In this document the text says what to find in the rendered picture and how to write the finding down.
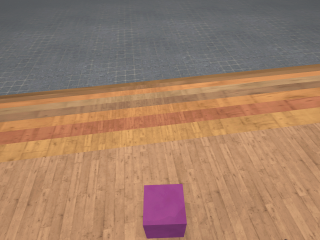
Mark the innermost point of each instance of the carton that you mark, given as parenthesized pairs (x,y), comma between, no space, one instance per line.
(164,213)

